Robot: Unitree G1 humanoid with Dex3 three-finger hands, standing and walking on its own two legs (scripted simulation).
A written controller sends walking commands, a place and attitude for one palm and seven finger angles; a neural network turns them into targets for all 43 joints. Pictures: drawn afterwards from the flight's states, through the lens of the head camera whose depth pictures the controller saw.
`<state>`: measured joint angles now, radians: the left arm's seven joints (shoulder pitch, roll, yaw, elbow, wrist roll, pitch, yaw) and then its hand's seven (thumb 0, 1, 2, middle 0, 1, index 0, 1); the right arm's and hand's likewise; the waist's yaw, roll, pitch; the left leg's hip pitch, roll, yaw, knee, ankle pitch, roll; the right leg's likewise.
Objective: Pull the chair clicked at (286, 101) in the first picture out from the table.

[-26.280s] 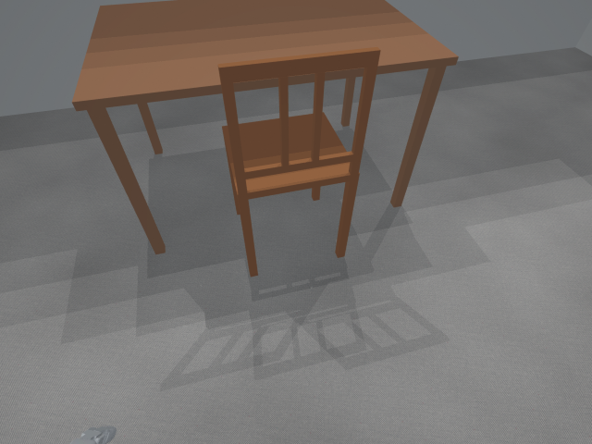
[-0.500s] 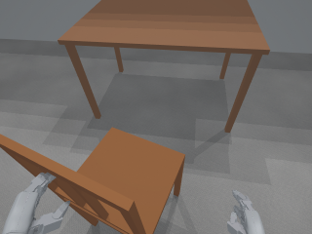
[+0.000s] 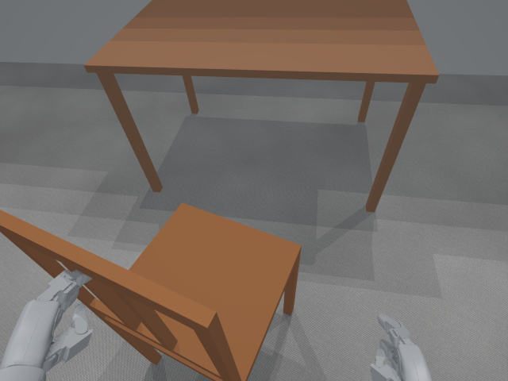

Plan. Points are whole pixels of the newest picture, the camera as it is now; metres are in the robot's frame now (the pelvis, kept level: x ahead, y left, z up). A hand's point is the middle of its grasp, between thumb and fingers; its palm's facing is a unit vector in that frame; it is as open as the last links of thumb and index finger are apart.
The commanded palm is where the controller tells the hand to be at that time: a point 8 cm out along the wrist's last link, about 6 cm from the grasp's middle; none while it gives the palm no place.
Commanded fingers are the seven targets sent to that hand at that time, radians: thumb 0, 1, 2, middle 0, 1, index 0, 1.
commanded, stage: step back with the hand held close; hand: left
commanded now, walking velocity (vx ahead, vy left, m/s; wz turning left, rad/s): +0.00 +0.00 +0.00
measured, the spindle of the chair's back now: (109, 298) +0.23 +0.32 -0.06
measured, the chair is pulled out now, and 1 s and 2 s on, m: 0.63 0.63 0.63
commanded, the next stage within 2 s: stop stepping back and stand still in 0.86 s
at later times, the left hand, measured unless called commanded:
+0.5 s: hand (38, 377) +0.09 +0.26 +0.10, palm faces +0.10 -0.79 -0.60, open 6.6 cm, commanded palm +0.05 +0.30 +0.18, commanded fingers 0.00 0.90 0.90 -0.20 -0.30 -0.20 -0.30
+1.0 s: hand out of the picture -0.02 +0.30 +0.18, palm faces +0.47 -0.70 -0.55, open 7.4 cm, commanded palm -0.08 +0.34 +0.18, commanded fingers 0.00 0.90 0.90 -0.20 -0.30 -0.20 -0.30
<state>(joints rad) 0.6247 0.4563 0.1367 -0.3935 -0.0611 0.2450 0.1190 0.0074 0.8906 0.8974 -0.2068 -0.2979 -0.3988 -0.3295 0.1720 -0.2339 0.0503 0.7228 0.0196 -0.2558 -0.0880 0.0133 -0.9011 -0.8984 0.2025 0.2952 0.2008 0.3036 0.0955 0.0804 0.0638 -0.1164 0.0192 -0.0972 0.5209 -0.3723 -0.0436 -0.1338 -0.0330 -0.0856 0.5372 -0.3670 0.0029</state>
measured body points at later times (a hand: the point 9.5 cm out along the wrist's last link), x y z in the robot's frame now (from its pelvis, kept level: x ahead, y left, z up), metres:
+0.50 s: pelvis -0.09 +0.01 +0.00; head -0.03 +0.01 +0.45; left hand +0.08 +0.30 +0.14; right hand +0.10 -0.23 -0.09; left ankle -0.05 +0.15 -0.73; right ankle -0.05 -0.11 -0.73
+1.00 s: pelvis -0.20 +0.03 -0.01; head -0.19 +0.04 +0.44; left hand -0.05 +0.33 +0.21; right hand -0.04 -0.19 -0.10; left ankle -0.09 +0.16 -0.73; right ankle -0.13 -0.11 -0.73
